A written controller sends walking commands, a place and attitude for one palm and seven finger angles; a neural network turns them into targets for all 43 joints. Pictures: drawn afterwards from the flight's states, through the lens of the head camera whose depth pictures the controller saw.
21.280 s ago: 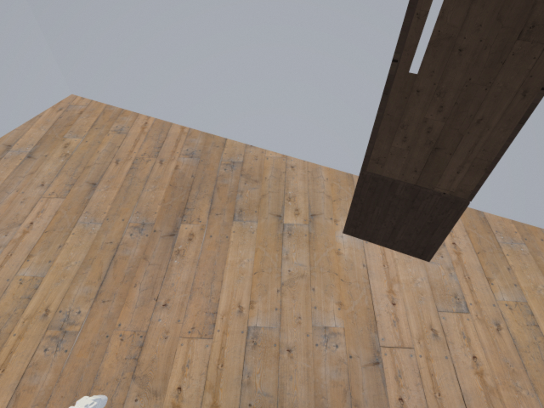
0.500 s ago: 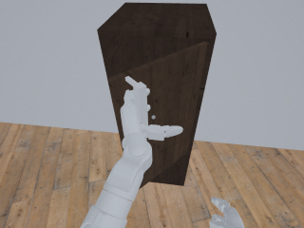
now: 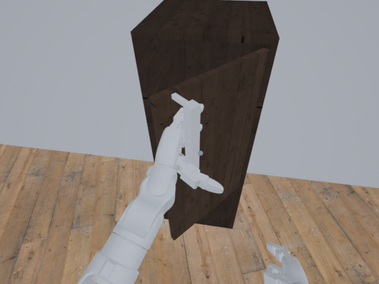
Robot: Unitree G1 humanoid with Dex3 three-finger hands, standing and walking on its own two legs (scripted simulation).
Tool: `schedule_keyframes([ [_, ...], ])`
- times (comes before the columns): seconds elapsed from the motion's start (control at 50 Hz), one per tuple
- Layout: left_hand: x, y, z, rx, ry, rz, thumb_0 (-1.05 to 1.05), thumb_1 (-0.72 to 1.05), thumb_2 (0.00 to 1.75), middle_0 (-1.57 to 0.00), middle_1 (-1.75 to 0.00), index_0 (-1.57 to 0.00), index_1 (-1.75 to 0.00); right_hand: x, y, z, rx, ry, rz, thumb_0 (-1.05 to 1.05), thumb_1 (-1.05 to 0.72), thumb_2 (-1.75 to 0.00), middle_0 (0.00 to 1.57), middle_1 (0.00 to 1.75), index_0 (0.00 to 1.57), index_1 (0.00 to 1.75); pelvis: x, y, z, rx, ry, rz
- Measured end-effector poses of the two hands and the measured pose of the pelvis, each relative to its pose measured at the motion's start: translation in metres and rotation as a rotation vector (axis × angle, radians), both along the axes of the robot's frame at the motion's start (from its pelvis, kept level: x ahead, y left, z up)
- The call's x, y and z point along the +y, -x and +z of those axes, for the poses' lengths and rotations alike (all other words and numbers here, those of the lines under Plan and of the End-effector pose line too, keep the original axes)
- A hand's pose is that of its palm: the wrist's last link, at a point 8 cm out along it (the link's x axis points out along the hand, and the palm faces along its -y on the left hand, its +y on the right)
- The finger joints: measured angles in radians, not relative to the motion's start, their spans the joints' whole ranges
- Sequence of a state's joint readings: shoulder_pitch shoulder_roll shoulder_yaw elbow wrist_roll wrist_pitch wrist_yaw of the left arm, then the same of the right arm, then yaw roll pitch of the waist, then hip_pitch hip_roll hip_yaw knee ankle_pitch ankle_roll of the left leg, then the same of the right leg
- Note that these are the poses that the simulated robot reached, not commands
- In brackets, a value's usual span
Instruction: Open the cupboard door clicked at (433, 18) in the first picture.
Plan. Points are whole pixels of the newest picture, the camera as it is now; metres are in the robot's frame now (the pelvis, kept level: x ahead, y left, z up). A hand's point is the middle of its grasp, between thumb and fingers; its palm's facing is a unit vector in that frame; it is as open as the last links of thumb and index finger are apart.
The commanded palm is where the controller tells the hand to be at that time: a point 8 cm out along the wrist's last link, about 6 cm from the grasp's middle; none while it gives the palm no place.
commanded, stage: slide the hand sideways off the handle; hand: left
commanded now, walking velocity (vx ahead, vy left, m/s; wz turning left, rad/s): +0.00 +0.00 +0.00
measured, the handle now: (185, 135) +0.37 +0.05 +0.16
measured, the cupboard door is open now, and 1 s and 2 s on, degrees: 50 50 50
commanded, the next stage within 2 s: draw the hand back to the body in 1.04 s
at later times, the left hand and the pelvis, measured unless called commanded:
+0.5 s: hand (189, 166) +0.28 +0.03 +0.16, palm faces -0.16 -0.99 +0.00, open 16.2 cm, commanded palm +0.25 +0.09 +0.16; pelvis +0.01 -0.01 +0.01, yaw -3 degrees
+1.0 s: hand (158, 185) +0.24 +0.08 +0.15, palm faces -0.10 -0.99 -0.04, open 16.2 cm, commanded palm +0.21 +0.14 +0.16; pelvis +0.04 -0.02 +0.00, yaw -2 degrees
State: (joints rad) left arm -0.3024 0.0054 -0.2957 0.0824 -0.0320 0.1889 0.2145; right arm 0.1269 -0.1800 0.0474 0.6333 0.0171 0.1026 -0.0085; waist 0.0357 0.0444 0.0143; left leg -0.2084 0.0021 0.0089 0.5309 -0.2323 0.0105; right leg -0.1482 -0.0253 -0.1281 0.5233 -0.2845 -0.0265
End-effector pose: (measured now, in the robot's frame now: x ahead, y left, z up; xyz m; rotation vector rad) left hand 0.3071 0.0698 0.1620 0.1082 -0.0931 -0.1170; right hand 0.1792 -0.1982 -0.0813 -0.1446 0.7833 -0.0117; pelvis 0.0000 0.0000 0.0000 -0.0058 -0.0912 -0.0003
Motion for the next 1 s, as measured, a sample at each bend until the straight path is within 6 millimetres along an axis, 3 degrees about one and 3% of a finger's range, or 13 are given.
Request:
schedule_keyframes([
  [0.12,-0.006,-0.003,-0.001,0.079,0.092,-0.075,-0.01,-0.5,0.3,-0.21,-0.35,-0.18,-0.36,-0.002,0.005,0.004,-0.05,-0.01,-0.025,0.01,-0.91,-0.9,0.2,0.3,0.2,0.3,0.002,0.003,0.001,-0.004,-0.004,-0.016],
  [0.32,-0.002,0.02,-0.003,0.033,0.102,-0.049,-0.01,-0.5,0.3,-0.15,-0.3,-0.15,-0.31,-0.012,0.009,0.014,-0.055,-0.016,-0.047,0.01,-0.91,-0.9,0.2,0.3,0.2,0.3,-0.004,-0.002,0.004,-0.011,-0.002,-0.05],
  [0.5,0.019,0.035,-0.003,0.039,0.111,-0.042,-0.01,-0.5,0.3,-0.19,-0.32,-0.16,-0.31,-0.02,-0.012,0.023,-0.081,0.002,-0.046,0.01,-0.91,-0.9,0.2,0.3,0.2,0.3,-0.007,-0.014,0.006,-0.002,-0.001,-0.053],
  [0.76,0.043,0.058,-0.005,0.046,0.093,-0.021,-0.01,-0.5,0.3,-0.2,-0.32,-0.17,-0.31,-0.011,-0.051,0.035,-0.166,-0.009,0.009,0.01,-0.91,-0.9,0.2,0.3,0.2,0.3,-0.011,-0.031,0.004,0.015,-0.004,-0.039],
  [1.0,0.067,0.079,-0.008,0.059,0.072,0.018,-0.01,-0.5,0.3,-0.19,-0.32,-0.17,-0.31,-0.017,-0.052,0.03,-0.184,-0.017,0.005,0.01,-0.91,-0.9,0.2,0.3,0.2,0.3,-0.016,-0.04,0.001,0.029,-0.007,-0.038],
])
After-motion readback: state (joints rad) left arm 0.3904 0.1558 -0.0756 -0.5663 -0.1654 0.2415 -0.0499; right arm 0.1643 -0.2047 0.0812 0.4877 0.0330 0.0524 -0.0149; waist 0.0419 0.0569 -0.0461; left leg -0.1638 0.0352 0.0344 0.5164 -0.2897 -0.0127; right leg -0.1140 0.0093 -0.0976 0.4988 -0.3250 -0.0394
